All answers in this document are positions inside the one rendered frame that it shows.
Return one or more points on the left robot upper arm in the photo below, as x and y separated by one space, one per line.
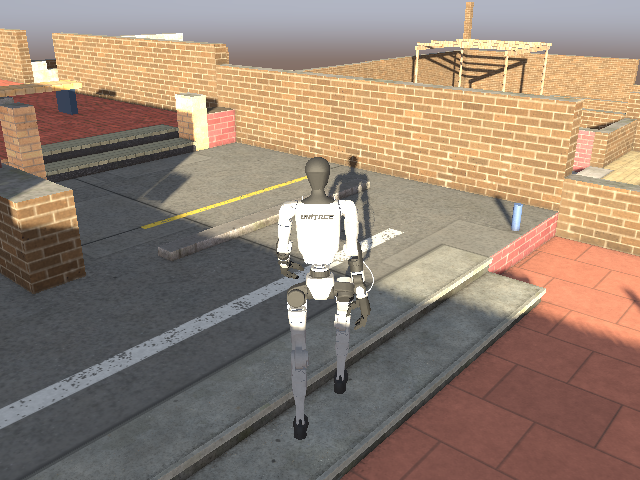
286 212

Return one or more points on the right robot hand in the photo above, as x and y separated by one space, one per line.
365 311

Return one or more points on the left robot hand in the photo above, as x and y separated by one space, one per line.
288 274

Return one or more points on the robot head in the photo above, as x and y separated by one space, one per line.
317 170

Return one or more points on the right robot upper arm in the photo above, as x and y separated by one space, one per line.
351 226

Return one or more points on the robot left shin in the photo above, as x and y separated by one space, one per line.
299 387

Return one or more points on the robot left forearm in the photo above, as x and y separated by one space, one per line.
284 259

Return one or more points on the robot right forearm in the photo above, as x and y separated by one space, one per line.
357 274

